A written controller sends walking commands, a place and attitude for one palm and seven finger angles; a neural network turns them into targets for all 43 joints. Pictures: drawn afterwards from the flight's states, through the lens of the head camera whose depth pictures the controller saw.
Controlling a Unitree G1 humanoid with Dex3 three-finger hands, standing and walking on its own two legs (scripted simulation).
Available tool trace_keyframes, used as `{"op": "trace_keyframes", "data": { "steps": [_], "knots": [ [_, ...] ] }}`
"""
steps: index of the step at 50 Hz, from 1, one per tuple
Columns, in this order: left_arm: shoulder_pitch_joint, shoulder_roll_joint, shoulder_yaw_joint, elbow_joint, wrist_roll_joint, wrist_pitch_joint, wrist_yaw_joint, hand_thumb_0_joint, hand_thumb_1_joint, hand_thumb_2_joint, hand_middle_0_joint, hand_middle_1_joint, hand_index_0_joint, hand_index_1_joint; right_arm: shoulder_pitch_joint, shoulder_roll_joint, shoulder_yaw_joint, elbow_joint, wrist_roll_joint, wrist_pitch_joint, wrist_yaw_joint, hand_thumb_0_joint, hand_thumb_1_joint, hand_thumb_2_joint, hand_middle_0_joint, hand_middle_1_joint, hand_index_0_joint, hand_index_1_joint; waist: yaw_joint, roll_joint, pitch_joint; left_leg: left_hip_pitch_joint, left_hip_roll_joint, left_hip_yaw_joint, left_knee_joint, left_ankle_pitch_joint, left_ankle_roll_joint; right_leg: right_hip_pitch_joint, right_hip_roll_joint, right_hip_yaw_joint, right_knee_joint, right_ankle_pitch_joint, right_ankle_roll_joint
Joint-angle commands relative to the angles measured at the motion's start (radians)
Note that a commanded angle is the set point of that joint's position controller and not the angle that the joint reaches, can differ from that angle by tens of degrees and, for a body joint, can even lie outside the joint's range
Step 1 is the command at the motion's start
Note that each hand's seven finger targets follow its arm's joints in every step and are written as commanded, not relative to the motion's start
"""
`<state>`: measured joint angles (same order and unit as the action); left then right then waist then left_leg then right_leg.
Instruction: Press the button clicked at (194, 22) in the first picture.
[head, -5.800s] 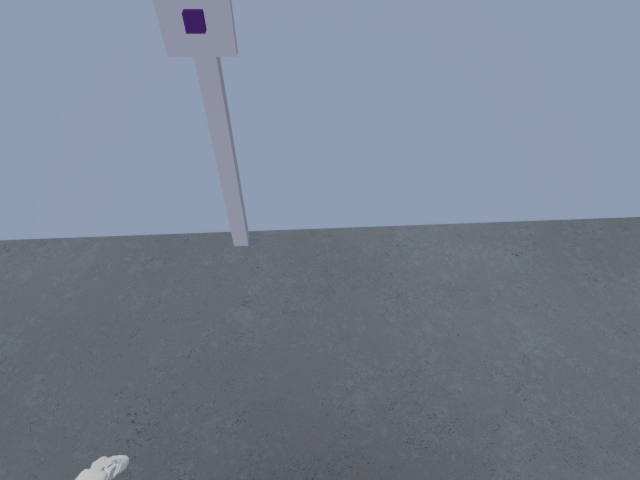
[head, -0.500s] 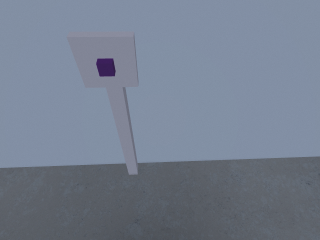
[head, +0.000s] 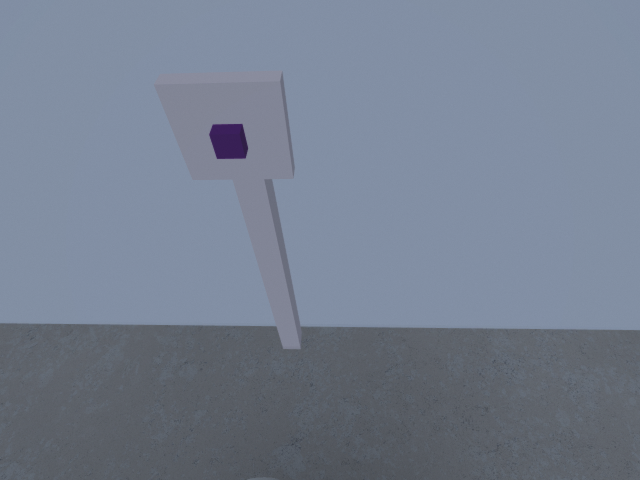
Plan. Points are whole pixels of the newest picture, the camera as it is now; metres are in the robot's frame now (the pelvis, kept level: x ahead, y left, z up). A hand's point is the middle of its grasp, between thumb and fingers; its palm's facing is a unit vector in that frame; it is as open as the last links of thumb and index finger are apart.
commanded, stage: look again from close up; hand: left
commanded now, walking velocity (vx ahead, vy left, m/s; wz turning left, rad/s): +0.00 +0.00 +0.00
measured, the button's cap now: (229, 140) +0.56 +0.19 +0.11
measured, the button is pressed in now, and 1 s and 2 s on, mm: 0 0 0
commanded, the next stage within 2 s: shuffle to correct the standing spot in 0.54 s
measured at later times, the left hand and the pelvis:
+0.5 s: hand out of the picture +0.04 +0.29 -0.18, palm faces +0.00 -0.97 -0.24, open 7.3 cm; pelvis -0.02 +0.09 -0.01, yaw -2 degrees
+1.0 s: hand out of the picture -0.09 +0.22 -0.18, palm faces +0.12 -0.98 -0.17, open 7.4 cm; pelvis -0.03 +0.05 -0.01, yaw +3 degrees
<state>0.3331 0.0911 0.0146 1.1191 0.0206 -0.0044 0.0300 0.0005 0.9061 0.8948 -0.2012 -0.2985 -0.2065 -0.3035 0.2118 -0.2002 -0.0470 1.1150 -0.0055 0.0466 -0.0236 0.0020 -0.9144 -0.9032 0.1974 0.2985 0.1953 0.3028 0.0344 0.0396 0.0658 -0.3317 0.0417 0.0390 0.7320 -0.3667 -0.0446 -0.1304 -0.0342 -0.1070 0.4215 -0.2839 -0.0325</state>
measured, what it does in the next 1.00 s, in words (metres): steps on the spot: left foot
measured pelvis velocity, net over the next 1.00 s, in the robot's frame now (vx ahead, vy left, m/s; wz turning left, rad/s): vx -0.03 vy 0.05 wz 0.06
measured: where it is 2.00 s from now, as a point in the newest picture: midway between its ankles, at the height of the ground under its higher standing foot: outside the picture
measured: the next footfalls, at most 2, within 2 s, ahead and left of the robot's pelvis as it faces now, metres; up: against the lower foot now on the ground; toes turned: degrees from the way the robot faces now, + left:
left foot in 0.08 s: +0.04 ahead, +0.15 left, +0.00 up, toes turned +1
right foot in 1.38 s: +0.13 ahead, -0.11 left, +0.00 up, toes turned +1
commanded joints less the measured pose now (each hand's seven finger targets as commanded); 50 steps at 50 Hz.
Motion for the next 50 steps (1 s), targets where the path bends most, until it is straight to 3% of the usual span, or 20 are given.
{"op": "trace_keyframes", "data": {
  "steps": [1, 2, 4, 5, 6, 8, 11, 19, 30, 33, 36, 39, 41, 43, 44, 45, 46, 47, 48, 50],
  "knots": [
    [-0.019, 0.269, 0.039, -0.124, 0.010, -0.043, 0.030, 0.000, 0.900, 0.900, -0.200, -0.300, -0.200, -0.300, 0.029, -0.082, 0.000, -0.217, -0.022, -0.047, 0.019, 0.000, -0.900, -0.900, 0.200, 0.300, 0.200, 0.300, -0.077, -0.103, -0.137, 0.054, -0.008, -0.036, -0.195, 0.052, 0.052, -0.009, -0.239, 0.185, 0.053, 0.442, -0.067],
    [-0.010, 0.215, 0.039, -0.127, 0.005, -0.031, 0.034, 0.000, 0.900, 0.900, -0.200, -0.300, -0.200, -0.300, 0.044, -0.036, 0.007, -0.194, -0.026, -0.056, 0.014, 0.000, -0.900, -0.900, 0.200, 0.300, 0.200, 0.300, -0.062, -0.081, -0.192, 0.108, -0.022, -0.031, -0.256, 0.191, 0.043, 0.012, -0.177, 0.137, 0.105, 0.415, -0.042],
    [0.044, 0.183, 0.025, -0.132, -0.006, -0.021, 0.027, 0.000, 0.900, 0.900, -0.200, -0.300, -0.200, -0.300, 0.057, -0.093, 0.006, -0.199, -0.017, -0.067, -0.002, 0.000, -0.900, -0.900, 0.200, 0.300, 0.200, 0.300, -0.039, -0.023, -0.215, 0.181, 0.053, -0.091, -0.212, 0.496, 0.073, -0.035, -0.098, 0.079, 0.134, 0.336, 0.001],
    [0.069, 0.164, 0.022, -0.136, 0.000, -0.011, 0.025, 0.000, 0.900, 0.900, -0.200, -0.300, -0.200, -0.300, 0.073, -0.112, 0.005, -0.213, -0.020, -0.067, -0.005, 0.000, -0.900, -0.900, 0.200, 0.300, 0.200, 0.300, -0.033, -0.047, -0.203, 0.188, 0.096, -0.109, -0.178, 0.589, 0.087, -0.075, -0.082, 0.055, 0.124, 0.257, 0.005],
    [0.082, 0.157, 0.024, -0.139, 0.003, -0.009, 0.027, 0.000, 0.900, 0.900, -0.200, -0.300, -0.200, -0.300, 0.051, -0.114, 0.001, -0.215, -0.021, -0.057, -0.008, 0.000, -0.900, -0.900, 0.200, 0.300, 0.200, 0.300, -0.016, -0.117, -0.117, 0.125, 0.093, -0.085, -0.158, 0.525, 0.088, -0.095, -0.079, 0.074, 0.079, 0.258, 0.005],
    [0.068, 0.195, 0.026, -0.142, 0.008, -0.002, 0.026, 0.000, 0.900, 0.900, -0.200, -0.300, -0.200, -0.300, 0.034, -0.099, 0.001, -0.216, -0.011, -0.057, -0.008, 0.000, -0.900, -0.900, 0.200, 0.300, 0.200, 0.300, -0.026, -0.010, -0.068, 0.101, 0.046, -0.066, -0.165, 0.553, 0.081, -0.082, -0.088, 0.083, 0.106, 0.352, 0.008],
    [0.056, 0.207, 0.022, -0.166, 0.006, 0.008, 0.024, 0.000, 0.900, 0.900, -0.200, -0.300, -0.200, -0.300, 0.042, -0.113, 0.000, -0.215, -0.012, -0.058, -0.005, 0.000, -0.900, -0.900, 0.200, 0.300, 0.200, 0.300, -0.025, 0.059, -0.049, 0.102, 0.065, -0.086, -0.201, 0.594, 0.095, -0.097, -0.058, 0.062, 0.111, 0.208, 0.017],
    [-0.010, 0.217, 0.017, -0.198, 0.004, 0.022, 0.006, 0.000, 0.900, 0.900, -0.200, -0.300, -0.200, -0.300, 0.010, -0.146, -0.004, -0.238, -0.017, -0.061, 0.002, 0.000, -0.900, -0.900, 0.200, 0.300, 0.200, 0.300, -0.020, 0.045, 0.003, 0.008, 0.086, -0.171, -0.403, 0.170, 0.108, -0.091, -0.037, 0.054, 0.078, 0.038, 0.034],
    [0.000, 0.209, 0.016, -0.171, 0.004, 0.015, 0.001, 0.000, 0.900, 0.900, -0.200, -0.300, -0.200, -0.300, 0.065, -0.133, -0.004, -0.177, -0.014, -0.063, 0.008, 0.000, -0.900, -0.900, 0.200, 0.300, 0.200, 0.300, -0.021, -0.012, -0.033, 0.015, 0.086, -0.184, -0.495, -0.005, 0.097, -0.059, -0.053, 0.071, 0.033, 0.051, 0.029],
    [0.026, 0.196, 0.012, -0.147, 0.003, 0.015, 0.000, 0.000, 0.900, 0.900, -0.200, -0.300, -0.200, -0.300, 0.083, -0.129, -0.001, -0.149, -0.015, -0.058, 0.009, 0.000, -0.900, -0.900, 0.200, 0.300, 0.200, 0.300, -0.025, -0.004, -0.030, 0.008, 0.086, -0.187, -0.516, -0.096, 0.096, -0.056, -0.049, 0.065, 0.024, 0.010, 0.030],
    [0.048, 0.183, 0.013, -0.134, 0.012, 0.025, -0.006, 0.000, 0.900, 0.900, -0.200, -0.300, -0.200, -0.300, 0.100, -0.148, -0.011, -0.128, -0.017, -0.043, 0.006, 0.000, -0.900, -0.900, 0.200, 0.300, 0.200, 0.300, -0.029, 0.029, -0.012, -0.021, 0.117, -0.249, -0.560, -0.290, 0.117, -0.082, -0.017, 0.034, 0.065, -0.100, 0.030],
    [0.085, 0.162, 0.017, -0.123, 0.015, 0.033, -0.016, 0.000, 0.900, 0.900, -0.200, -0.300, -0.200, -0.300, 0.093, -0.164, -0.022, -0.118, -0.021, -0.032, 0.000, 0.000, -0.900, -0.900, 0.200, 0.300, 0.200, 0.300, -0.021, 0.056, 0.027, -0.081, 0.129, -0.278, -0.569, -0.352, 0.135, -0.075, 0.008, 0.021, 0.078, -0.105, 0.026],
    [0.117, 0.160, 0.023, -0.115, 0.014, 0.032, -0.020, 0.000, 0.900, 0.900, -0.200, -0.300, -0.200, -0.300, 0.093, -0.156, -0.023, -0.116, -0.022, -0.029, -0.002, 0.000, -0.900, -0.900, 0.200, 0.300, 0.200, 0.300, -0.011, 0.028, 0.031, -0.122, 0.107, -0.256, -0.539, -0.333, 0.130, -0.036, 0.007, 0.034, 0.030, -0.116, 0.017],
    [0.152, 0.172, 0.033, -0.105, 0.011, 0.028, -0.018, 0.000, 0.900, 0.900, -0.200, -0.300, -0.200, -0.300, 0.094, -0.128, -0.021, -0.115, -0.025, -0.027, -0.002, 0.000, -0.900, -0.900, 0.200, 0.300, 0.200, 0.300, -0.007, -0.017, 0.036, -0.160, 0.049, -0.198, -0.451, -0.291, 0.110, -0.017, -0.031, 0.094, -0.038, -0.204, -0.003],
    [0.169, 0.184, 0.038, -0.102, 0.010, 0.025, -0.014, 0.000, 0.900, 0.900, -0.200, -0.300, -0.200, -0.300, 0.094, -0.104, -0.017, -0.119, -0.024, -0.025, -0.001, 0.000, -0.900, -0.900, 0.200, 0.300, 0.200, 0.300, -0.003, -0.069, 0.044, -0.186, 0.005, -0.146, -0.354, -0.256, 0.098, -0.032, -0.077, 0.161, -0.094, -0.289, -0.026],
    [0.178, 0.204, 0.041, -0.098, 0.009, 0.021, -0.008, 0.000, 0.900, 0.900, -0.200, -0.300, -0.200, -0.300, 0.094, -0.072, -0.008, -0.125, -0.023, -0.025, 0.000, 0.000, -0.900, -0.900, 0.200, 0.300, 0.200, 0.300, -0.002, -0.173, 0.052, -0.227, -0.038, -0.066, -0.217, -0.183, 0.086, -0.025, -0.143, 0.262, -0.172, -0.378, -0.059],
    [0.171, 0.220, 0.048, -0.098, 0.007, 0.015, -0.002, 0.000, 0.900, 0.900, -0.200, -0.300, -0.200, -0.300, 0.097, -0.040, -0.003, -0.130, -0.023, -0.028, 0.001, 0.000, -0.900, -0.900, 0.200, 0.300, 0.200, 0.300, -0.011, -0.252, 0.038, -0.207, -0.057, 0.018, -0.062, -0.077, 0.077, -0.051, -0.230, 0.351, -0.247, -0.436, -0.094],
    [0.141, 0.214, 0.049, -0.104, 0.002, 0.008, 0.003, 0.000, 0.900, 0.900, -0.200, -0.300, -0.200, -0.300, 0.095, -0.032, -0.007, -0.130, -0.024, -0.031, 0.003, 0.000, -0.900, -0.900, 0.200, 0.300, 0.200, 0.300, -0.026, -0.252, 0.045, -0.164, -0.037, 0.025, 0.042, -0.039, 0.080, -0.117, -0.262, 0.378, -0.275, -0.415, -0.121],
    [0.108, 0.205, 0.046, -0.111, 0.001, 0.002, 0.002, 0.000, 0.900, 0.900, -0.200, -0.300, -0.200, -0.300, 0.113, -0.029, -0.007, -0.127, -0.024, -0.036, 0.006, 0.000, -0.900, -0.900, 0.200, 0.300, 0.200, 0.300, -0.052, -0.201, 0.031, -0.124, -0.021, 0.025, 0.066, -0.035, 0.084, -0.144, -0.247, 0.333, -0.254, -0.344, -0.128],
    [0.062, 0.193, 0.039, -0.117, 0.004, 0.004, -0.003, 0.000, 0.900, 0.900, -0.200, -0.300, -0.200, -0.300, 0.188, -0.001, -0.001, -0.102, -0.019, -0.044, 0.013, 0.000, -0.900, -0.900, 0.200, 0.300, 0.200, 0.300, -0.097, -0.118, 0.015, 0.072, -0.023, 0.065, -0.115, -0.004, 0.082, -0.273, -0.177, 0.189, -0.159, -0.328, -0.085]
  ]
}}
